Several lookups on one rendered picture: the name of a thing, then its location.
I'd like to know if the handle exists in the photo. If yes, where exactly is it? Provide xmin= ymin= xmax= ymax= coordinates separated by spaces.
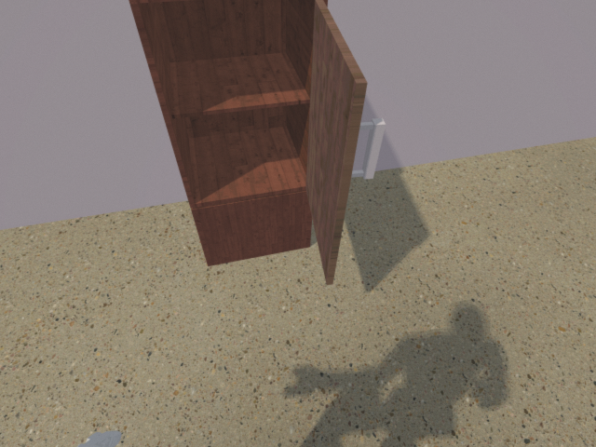
xmin=351 ymin=118 xmax=386 ymax=179

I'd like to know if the cupboard door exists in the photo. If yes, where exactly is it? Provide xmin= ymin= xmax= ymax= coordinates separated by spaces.
xmin=305 ymin=0 xmax=368 ymax=285

